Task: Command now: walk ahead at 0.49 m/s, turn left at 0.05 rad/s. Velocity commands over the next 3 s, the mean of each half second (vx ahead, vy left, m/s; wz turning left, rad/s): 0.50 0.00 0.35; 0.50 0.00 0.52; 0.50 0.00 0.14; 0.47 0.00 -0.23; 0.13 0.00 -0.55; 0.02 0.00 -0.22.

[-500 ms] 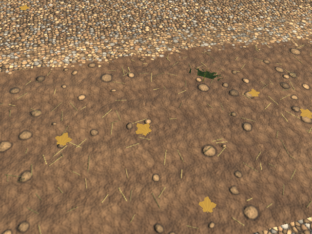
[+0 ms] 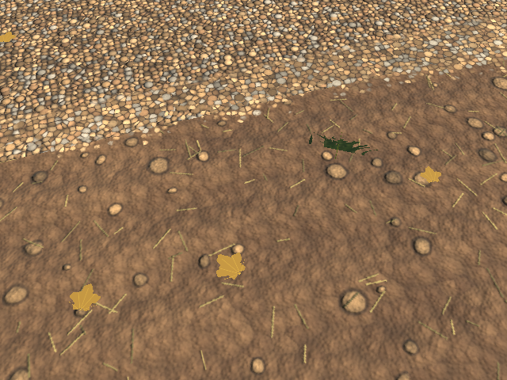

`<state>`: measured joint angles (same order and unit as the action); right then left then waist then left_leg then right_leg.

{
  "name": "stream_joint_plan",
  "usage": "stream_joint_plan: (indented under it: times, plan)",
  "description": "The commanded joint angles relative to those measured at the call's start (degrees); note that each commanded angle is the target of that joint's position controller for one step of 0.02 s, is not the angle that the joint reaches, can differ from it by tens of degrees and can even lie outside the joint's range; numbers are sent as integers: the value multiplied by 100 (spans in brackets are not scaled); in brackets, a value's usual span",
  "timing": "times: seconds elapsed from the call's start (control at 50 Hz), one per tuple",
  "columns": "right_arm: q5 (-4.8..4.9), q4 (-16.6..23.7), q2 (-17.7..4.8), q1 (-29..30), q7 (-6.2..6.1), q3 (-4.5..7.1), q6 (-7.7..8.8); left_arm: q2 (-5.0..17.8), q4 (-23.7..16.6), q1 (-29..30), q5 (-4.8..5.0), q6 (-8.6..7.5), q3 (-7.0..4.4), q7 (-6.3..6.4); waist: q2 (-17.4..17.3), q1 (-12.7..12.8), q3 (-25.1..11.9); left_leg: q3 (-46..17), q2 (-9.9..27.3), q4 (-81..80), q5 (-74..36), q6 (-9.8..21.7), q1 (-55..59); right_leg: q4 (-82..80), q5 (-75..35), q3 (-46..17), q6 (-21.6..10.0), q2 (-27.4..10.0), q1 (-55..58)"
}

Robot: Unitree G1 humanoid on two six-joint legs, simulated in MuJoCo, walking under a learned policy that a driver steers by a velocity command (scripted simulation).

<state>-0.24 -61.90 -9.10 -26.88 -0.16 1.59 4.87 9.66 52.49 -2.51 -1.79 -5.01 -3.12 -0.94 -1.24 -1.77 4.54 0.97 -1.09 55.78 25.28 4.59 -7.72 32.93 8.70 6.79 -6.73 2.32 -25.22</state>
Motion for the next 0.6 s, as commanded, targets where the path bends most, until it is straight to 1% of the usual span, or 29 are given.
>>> stream_joint_plan:
  times: [0.02, 0.04, 0.06, 0.08, 0.12, 0.16, 0.2, 0.26, 0.28, 0.3, 0.34, 0.36, 0.38, 0.4, 0.42, 0.44, 0.46, 0.48, 0.5, 0.52, 0.54, 0.56, 0.58, 0.6]
  plan:
    - [-21, 549, -587, 250, 40, 150, 89, 747, 219, -1279, 108, 31, -203, 8, 239, 486, -760, -384, 388, 2006, -679, 179, -2894, -2061, 1036, -3071, -956, -2173, 2675]
    - [-45, 534, -474, 329, 41, 161, 53, 529, 221, -1106, 89, -26, -140, 17, 222, 292, -434, -400, 545, 1637, -875, 171, -2622, -2234, 617, -2481, -696, -1908, 2067]
    - [-135, 487, -377, 197, 59, 160, -42, 327, 308, -1143, 104, -69, -75, 55, 303, 110, -249, -408, 630, 1384, -940, 121, -2316, -2356, 251, -1990, -502, -1696, 1588]
    - [-173, 419, -233, 44, 88, 148, -133, 258, 376, -1277, 95, -114, -44, 81, 341, 32, -217, -384, 625, 1275, -988, 79, -2116, -2412, -29, -1670, -420, -1605, 1390]
    - [-184, 501, -225, 177, 125, 173, -257, 414, 494, -1593, 98, -215, -62, 97, 358, -53, -115, -343, 618, 1106, -1192, 40, -2262, -2498, -634, -1243, -395, -1542, 1329]
    - [-176, 691, -273, 646, 156, 188, -325, 531, 529, -1776, 89, -251, -72, 109, 386, -34, 23, -307, 678, 811, -1627, 16, -2698, -2605, -882, -887, -338, -1504, 1446]
    - [-154, 885, -309, 1145, 188, 186, -331, 508, 537, -1936, 84, -255, -47, 118, 397, 42, 114, -233, 678, 338, -2075, -13, -3029, -2629, -1213, -565, -262, -1429, 1628]
    - [-118, 1140, -245, 1818, 241, 128, -277, 512, 535, -2093, 101, -262, -9, 155, 426, 163, 195, 81, 583, -774, -2647, -43, -2922, -2585, -1766, -97, -133, -1312, 1794]
    - [-112, 1220, -225, 2043, 254, 106, -270, 549, 555, -2197, 115, -258, -5, 180, 453, 230, 212, 229, 544, -1095, -2738, -38, -2872, -2571, -1953, 14, -105, -1338, 1926]
    - [-111, 1305, -211, 2253, 267, 84, -266, 588, 593, -2341, 111, -251, -9, 203, 472, 304, 225, 372, 511, -1357, -2766, -7, -2850, -2550, -2126, 92, -94, -1393, 2112]
    - [-130, 1451, -242, 2560, 284, 79, -253, 667, 666, -2573, 87, -226, -22, 244, 445, 402, 255, 572, 420, -1742, -2600, 83, -2859, -2393, -2562, 227, -82, -1520, 2578]
    - [-138, 1500, -275, 2618, 284, 90, -248, 702, 690, -2622, 80, -199, -27, 268, 441, 392, 229, 640, 347, -1880, -2409, 153, -2835, -2232, -2952, 298, -67, -1586, 2841]
    - [-147, 1520, -309, 2574, 272, 109, -242, 763, 690, -2602, 74, -180, -39, 296, 461, 331, 160, 734, 236, -1988, -2189, 245, -2679, -1988, -3674, 400, -36, -1627, 3040]
    - [-147, 1499, -357, 2436, 250, 139, -244, 829, 680, -2548, 68, -159, -55, 323, 558, 240, 26, 834, 80, -2036, -1920, 355, -2447, -1657, -4517, 500, -12, -1655, 3214]
    - [-151, 1452, -429, 2207, 227, 179, -246, 906, 668, -2499, 53, -127, -78, 352, 682, 122, -146, 934, -104, -2038, -1603, 484, -2149, -1205, -5277, 585, 10, -1690, 3343]
    - [-157, 1339, -533, 1789, 211, 238, -240, 981, 639, -2430, 30, -77, -104, 362, 749, -75, -389, 982, -289, -2103, -1332, 626, -1713, -506, -5707, 650, 2, -1712, 3383]
    - [-179, 1165, -677, 1217, 201, 317, -218, 1055, 584, -2374, 30, -25, -130, 345, 744, -312, -718, 938, -443, -2379, -1261, 771, -1028, 444, -5498, 676, 14, -1708, 3221]
    - [-252, 953, -941, 456, 166, 442, -187, 1094, 462, -2222, 62, -4, -143, 304, 515, -723, -1096, 471, -264, -2841, -1327, 1003, 186, 1826, -4409, 751, 141, -1601, 2398]
    - [-295, 963, -1539, 101, 100, 611, -187, 677, 153, -2261, 138, -16, -63, 229, -408, -683, -1659, -1694, 1308, -2942, -1108, 1556, 1717, 3864, -846, 775, 354, -1042, 567]
    - [-175, 1046, -1801, 244, 131, 656, -260, 684, -225, -2057, 187, -65, -87, 134, -906, -433, -1983, -4496, 2230, -3853, -1367, 2285, 2512, 5240, 2232, -253, 516, 91, -1196]
    - [-77, 1017, -1642, 467, 95, 613, -310, 853, -370, -1380, 118, -127, -106, 97, -132, -416, -1227, -3596, 2001, -4011, -1295, 1993, 2051, 5092, 1598, -871, 441, -421, -1863]
    - [-42, 1047, -1367, 767, 70, 540, -303, 839, -451, -1252, 155, -199, -84, 75, 94, -240, -707, -2938, 1837, -4145, -1691, 1724, 1305, 4597, 1074, -838, 438, -628, -1762]
    - [-51, 1088, -1140, 1030, 60, 475, -277, 807, -372, -1339, 127, -193, -95, 91, 444, 37, -398, -2420, 1530, -4246, -2329, 1440, 683, 4064, 871, -834, 474, -796, -1414]
    - [-1, 1112, -1013, 1155, 25, 424, -232, 776, -377, -1415, 13, -91, -95, 96, 427, 221, -311, -2004, 1252, -4287, -2861, 1290, 264, 3736, 840, -840, 570, -881, -1077]
